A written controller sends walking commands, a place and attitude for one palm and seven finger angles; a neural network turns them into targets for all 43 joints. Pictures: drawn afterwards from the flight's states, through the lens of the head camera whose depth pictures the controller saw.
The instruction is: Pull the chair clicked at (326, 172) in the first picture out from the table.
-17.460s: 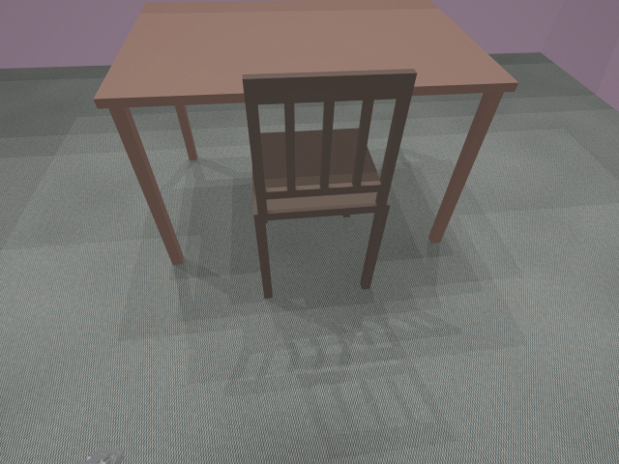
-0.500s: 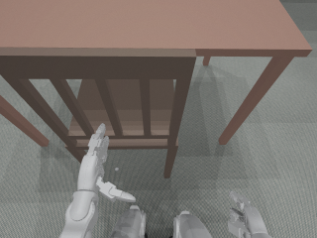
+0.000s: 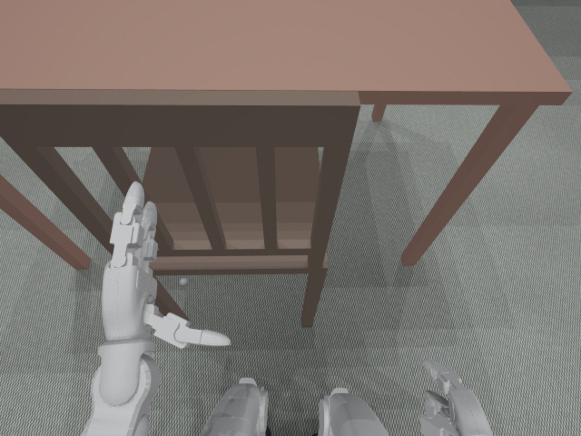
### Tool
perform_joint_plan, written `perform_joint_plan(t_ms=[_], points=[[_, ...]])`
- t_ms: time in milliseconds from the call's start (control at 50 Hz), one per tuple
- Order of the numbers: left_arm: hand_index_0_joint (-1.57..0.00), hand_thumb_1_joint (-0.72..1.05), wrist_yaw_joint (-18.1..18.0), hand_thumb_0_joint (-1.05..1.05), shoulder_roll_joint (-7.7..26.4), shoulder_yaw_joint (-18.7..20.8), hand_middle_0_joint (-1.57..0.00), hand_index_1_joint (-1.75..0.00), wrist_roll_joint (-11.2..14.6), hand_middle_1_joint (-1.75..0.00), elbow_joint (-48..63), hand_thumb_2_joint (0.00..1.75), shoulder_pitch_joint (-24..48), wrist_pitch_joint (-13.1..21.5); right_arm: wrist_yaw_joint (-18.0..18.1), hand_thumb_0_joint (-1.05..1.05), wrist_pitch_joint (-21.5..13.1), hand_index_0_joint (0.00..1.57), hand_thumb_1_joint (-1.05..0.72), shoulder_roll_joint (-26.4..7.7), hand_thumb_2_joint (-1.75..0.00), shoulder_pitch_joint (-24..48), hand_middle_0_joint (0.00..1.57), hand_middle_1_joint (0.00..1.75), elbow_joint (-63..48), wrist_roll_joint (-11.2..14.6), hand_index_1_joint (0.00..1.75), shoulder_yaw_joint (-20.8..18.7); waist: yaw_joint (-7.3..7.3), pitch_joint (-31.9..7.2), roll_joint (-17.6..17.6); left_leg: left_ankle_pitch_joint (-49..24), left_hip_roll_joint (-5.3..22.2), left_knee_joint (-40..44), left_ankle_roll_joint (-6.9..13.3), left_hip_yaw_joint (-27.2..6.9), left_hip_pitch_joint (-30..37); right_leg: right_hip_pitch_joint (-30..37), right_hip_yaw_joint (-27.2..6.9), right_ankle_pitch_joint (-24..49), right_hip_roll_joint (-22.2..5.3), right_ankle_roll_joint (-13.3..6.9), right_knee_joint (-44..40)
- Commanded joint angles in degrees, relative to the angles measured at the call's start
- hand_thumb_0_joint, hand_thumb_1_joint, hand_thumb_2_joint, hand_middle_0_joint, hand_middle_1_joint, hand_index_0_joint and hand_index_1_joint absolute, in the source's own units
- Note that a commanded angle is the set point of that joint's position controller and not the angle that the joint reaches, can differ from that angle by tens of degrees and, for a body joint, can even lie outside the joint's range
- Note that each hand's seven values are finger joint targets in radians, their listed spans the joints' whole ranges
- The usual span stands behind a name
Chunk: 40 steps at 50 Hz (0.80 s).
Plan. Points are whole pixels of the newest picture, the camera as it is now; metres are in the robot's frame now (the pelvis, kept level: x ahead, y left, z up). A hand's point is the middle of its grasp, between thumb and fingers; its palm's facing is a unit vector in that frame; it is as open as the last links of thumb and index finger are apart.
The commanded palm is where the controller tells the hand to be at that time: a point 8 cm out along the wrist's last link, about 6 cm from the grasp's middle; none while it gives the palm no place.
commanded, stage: aim the fingers beside a spindle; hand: left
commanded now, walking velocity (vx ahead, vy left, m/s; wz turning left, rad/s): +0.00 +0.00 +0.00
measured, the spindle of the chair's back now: (205, 203) +0.44 +0.15 +0.02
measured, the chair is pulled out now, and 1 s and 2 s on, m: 0.00 0.00 0.00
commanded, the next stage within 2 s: push the fingers through the gap in 1.72 s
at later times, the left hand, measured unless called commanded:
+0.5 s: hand (230, 313) +0.27 +0.09 +0.01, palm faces -0.08 -0.99 +0.07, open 17.0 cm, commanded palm +0.26 +0.16 +0.02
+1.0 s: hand (241, 324) +0.26 +0.08 +0.00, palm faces -0.11 -0.99 +0.05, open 16.9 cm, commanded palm +0.26 +0.19 +0.04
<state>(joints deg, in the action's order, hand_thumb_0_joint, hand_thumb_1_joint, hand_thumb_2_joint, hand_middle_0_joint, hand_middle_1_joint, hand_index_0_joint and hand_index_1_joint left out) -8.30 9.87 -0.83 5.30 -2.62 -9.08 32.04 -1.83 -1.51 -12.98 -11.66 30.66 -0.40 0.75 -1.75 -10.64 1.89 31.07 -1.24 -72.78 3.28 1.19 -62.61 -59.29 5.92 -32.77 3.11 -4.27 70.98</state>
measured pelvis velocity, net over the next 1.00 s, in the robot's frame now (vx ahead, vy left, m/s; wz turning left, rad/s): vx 0.00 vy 0.00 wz -0.02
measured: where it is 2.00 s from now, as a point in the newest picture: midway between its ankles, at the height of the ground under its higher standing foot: outside the picture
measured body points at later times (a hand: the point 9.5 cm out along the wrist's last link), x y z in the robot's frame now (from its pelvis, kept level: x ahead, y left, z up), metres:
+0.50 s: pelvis +0.00 +0.00 +0.01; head +0.09 +0.00 +0.45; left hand +0.27 +0.15 +0.01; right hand +0.18 -0.22 -0.10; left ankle +0.03 +0.08 -0.62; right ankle +0.01 -0.08 -0.62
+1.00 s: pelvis +0.00 +0.00 +0.00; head +0.10 +0.02 +0.44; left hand +0.26 +0.13 +0.00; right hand +0.17 -0.24 -0.09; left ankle +0.03 +0.08 -0.62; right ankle +0.01 -0.08 -0.62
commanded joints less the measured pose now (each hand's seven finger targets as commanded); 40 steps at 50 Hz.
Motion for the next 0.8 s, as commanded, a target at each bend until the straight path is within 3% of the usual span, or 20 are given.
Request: perform_joint_plan(t_ms=[0,60,100,140,180,220,280,320,360,420,460,480,520,540,600,640,660,700,720,780], points=[[-0.06,-0.50,7.3,0.00,-8.0,-10.1,-0.06,-0.08,0.0,-0.08,-9.1,0.30,0.5,-5.9,-0.4,0.00,-1.3,0.20,-0.90,-8.5,-0.90,1.6,0.20,0.30,-8.0,1.9,0.30,-2.3,-3.94,-7.2,-7.1,-7.6,1.5,9.8,-1.1,-5.5,7.7,6.7,-5.8,9.8,-2.0,2.9,-13.2],[-0.06,-0.50,12.8,0.00,-9.5,-12.7,-0.06,-0.08,2.4,-0.08,-9.3,0.30,5.2,-10.3,0.9,0.00,-1.4,0.20,-0.90,-9.5,-0.90,1.1,0.20,0.30,-9.9,3.8,0.30,-2.6,-3.92,-7.7,-9.6,-5.3,1.0,10.6,-0.4,-5.8,8.4,9.2,-7.2,6.3,-2.7,2.8,-15.9],[-0.06,-0.50,11.7,0.00,-6.3,-8.5,-0.06,-0.08,3.0,-0.08,-5.6,0.30,7.3,-8.1,1.6,0.00,-1.9,0.20,-0.90,-9.0,-0.90,0.4,0.20,0.30,-9.8,2.6,0.30,-2.9,-2.83,-11.8,-8.9,-7.4,1.1,9.1,-0.4,-5.9,8.4,8.5,-6.1,8.6,-2.7,2.8,-13.2],[-0.06,-0.50,6.6,0.00,5.6,2.5,-0.06,-0.08,2.7,-0.08,11.1,0.30,13.9,-1.5,2.1,0.00,-2.6,0.20,-0.90,-8.1,-0.90,1.6,0.20,0.30,-10.1,1.0,0.30,-3.1,1.54,-22.6,-1.3,-14.0,1.0,8.2,-0.9,-4.8,12.7,12.0,-7.0,14.2,-2.5,2.0,-9.9],[-0.06,-0.50,0.3,0.00,11.9,8.9,-0.06,-0.08,1.1,-0.08,23.6,0.30,12.4,4.2,1.9,0.00,-3.2,0.20,-0.90,-6.1,-0.90,0.4,0.20,0.30,-9.8,0.1,0.30,-2.6,4.98,-30.2,8.4,-23.3,0.8,9.8,-2.6,-4.6,21.8,13.2,-6.7,19.1,-2.2,1.1,-7.6],[-0.06,-0.50,-3.2,0.00,14.0,10.6,-0.06,-0.08,0.2,-0.08,26.7,0.30,7.0,4.1,1.6,0.00,-2.5,0.20,-0.90,-5.5,-0.90,-1.3,0.20,0.30,-9.3,0.3,0.30,-2.2,5.01,-30.1,11.5,-29.3,1.0,11.2,-4.4,-5.3,26.0,12.9,-6.1,22.2,-1.6,0.8,-7.4],[-0.06,-0.50,-4.0,0.00,2.5,1.9,-0.06,-0.08,-1.0,-0.08,13.0,0.30,4.5,3.7,0.0,0.00,-2.4,0.20,-0.90,-5.4,-0.90,1.3,0.20,0.30,-7.1,-0.2,0.30,-1.9,-0.34,-19.2,5.4,-24.1,1.8,9.5,-3.2,-6.3,20.2,7.9,-5.4,19.5,-1.7,1.9,-8.7],[-0.06,-0.50,1.7,0.00,-8.5,-8.7,-0.06,-0.08,-0.8,-0.08,-3.1,0.30,-2.7,-1.3,-1.0,0.00,-2.3,0.20,-0.90,-6.9,-0.90,1.2,0.20,0.30,-7.0,0.4,0.30,-2.0,-4.23,-11.5,-3.2,-17.6,2.0,9.3,-1.8,-6.1,13.9,7.0,-4.9,17.7,-1.8,2.7,-11.3],[-0.06,-0.50,8.8,0.00,-12.3,-14.7,-0.06,-0.08,0.7,-0.08,-6.4,0.30,-1.1,-6.7,-0.6,0.00,-2.0,0.20,-0.90,-8.3,-0.90,1.1,0.20,0.30,-8.5,2.3,0.30,-2.8,-4.83,-8.7,-8.6,-10.1,1.9,9.9,-1.0,-6.0,10.0,8.0,-5.8,13.2,-1.9,3.1,-13.5],[-0.06,-0.50,14.6,0.00,-11.3,-16.0,-0.06,-0.08,2.8,-0.08,-6.3,0.30,1.9,-11.3,1.0,0.00,-2.3,0.20,-0.90,-9.3,-0.90,1.3,0.20,0.30,-11.0,4.1,0.30,-2.8,-4.24,-6.9,-10.7,-5.6,0.9,10.6,-0.4,-5.9,8.8,10.1,-8.1,6.4,-3.1,3.0,-17.2],[-0.06,-0.50,12.7,0.00,-5.7,-9.4,-0.06,-0.08,2.2,-0.08,-6.5,0.30,4.2,-9.2,1.8,0.00,-2.4,0.20,-0.90,-9.1,-0.90,0.5,0.20,0.30,-10.2,2.9,0.30,-2.7,-3.02,-8.4,-9.9,-6.0,1.0,8.8,-0.5,-5.7,7.0,7.9,-6.8,7.2,-3.0,2.7,-14.0],[-0.06,-0.50,9.9,0.00,0.2,-3.0,-0.06,-0.08,1.9,-0.08,0.4,0.30,9.0,-5.8,2.1,0.00,-2.6,0.20,-0.90,-8.4,-0.90,1.2,0.20,0.30,-10.0,1.9,0.30,-2.9,-1.34,-12.9,-7.7,-8.3,1.0,7.5,-0.5,-5.1,7.4,8.3,-6.9,9.3,-2.8,2.6,-11.9],[-0.06,-0.50,1.8,0.00,13.8,10.1,-0.06,-0.08,0.2,-0.08,18.0,0.30,16.8,1.9,2.3,0.00,-3.0,0.20,-0.90,-7.0,-0.90,1.0,0.20,0.30,-9.7,0.1,0.30,-2.9,3.53,-22.2,2.5,-14.3,0.7,7.1,-1.4,-4.1,11.3,10.7,-7.3,12.7,-2.1,1.7,-8.0],[-0.06,-0.50,-0.5,0.00,16.9,13.0,-0.06,-0.08,-0.4,-0.08,23.1,0.30,14.1,3.1,2.2,0.00,-2.6,0.20,-0.90,-6.1,-0.90,0.3,0.20,0.30,-10.4,0.1,0.30,-2.5,5.80,-28.5,8.2,-18.6,0.3,8.7,-2.1,-3.7,16.7,14.7,-8.2,15.8,-2.1,1.0,-7.6],[-0.06,-0.50,-4.0,0.00,11.0,8.0,-0.06,-0.08,1.1,-0.08,27.6,0.30,7.8,3.0,1.9,0.00,-1.5,0.20,-0.90,-3.7,-0.90,1.0,0.20,0.30,-10.4,1.3,0.30,-1.3,4.10,-26.4,12.3,-24.8,0.3,10.7,-3.4,-3.5,22.3,15.0,-8.0,21.2,-1.7,1.0,-8.6],[-0.06,-0.50,-4.5,0.00,4.6,5.3,-0.06,-0.08,1.7,-0.08,17.6,0.30,4.5,3.1,1.2,0.00,-1.9,0.20,-0.90,-4.0,-0.90,1.8,0.20,0.30,-7.9,0.6,0.30,-1.5,0.94,-21.8,5.6,-23.1,1.1,9.2,-2.7,-4.4,18.4,12.3,-7.3,21.2,-1.5,2.0,-9.8],[-0.06,-0.50,-2.6,0.00,2.7,3.8,-0.06,-0.08,1.6,-0.08,9.0,0.30,3.6,1.6,0.4,0.00,-2.1,0.20,-0.90,-5.6,-0.90,1.4,0.20,0.30,-6.9,0.3,0.30,-1.7,-1.42,-18.7,1.9,-19.7,1.5,8.5,-2.2,-5.1,15.3,11.5,-6.9,20.2,-1.6,2.8,-10.5],[-0.06,-0.50,5.1,0.00,-7.3,-7.8,-0.06,-0.08,1.7,-0.08,-5.4,0.30,-0.1,-3.8,-0.3,0.00,-2.1,0.20,-0.90,-7.7,-0.90,1.1,0.20,0.30,-6.6,1.2,0.30,-1.9,-4.94,-10.5,-4.6,-11.8,1.8,8.4,-1.4,-5.3,9.0,8.7,-6.7,15.3,-1.8,3.7,-12.9],[-0.06,-0.50,9.4,0.00,-12.6,-13.4,-0.06,-0.08,2.6,-0.08,-7.2,0.30,-0.2,-6.4,-0.4,0.00,-2.4,0.20,-0.90,-7.8,-0.90,1.7,0.20,0.30,-7.6,2.3,0.30,-2.2,-5.59,-8.9,-6.8,-10.5,1.6,8.7,-1.0,-5.4,8.6,9.2,-7.9,14.2,-2.2,4.2,-14.6],[-0.06,-0.50,17.3,0.00,-12.0,-16.2,-0.06,-0.08,4.8,-0.08,-7.2,0.30,1.3,-12.5,1.2,0.00,-2.7,0.20,-0.90,-10.0,-0.90,0.5,0.20,0.30,-10.3,4.6,0.30,-3.0,-4.86,-8.5,-11.4,-6.7,1.0,10.6,-0.2,-6.1,9.2,12.7,-9.0,8.1,-3.3,3.8,-18.5]])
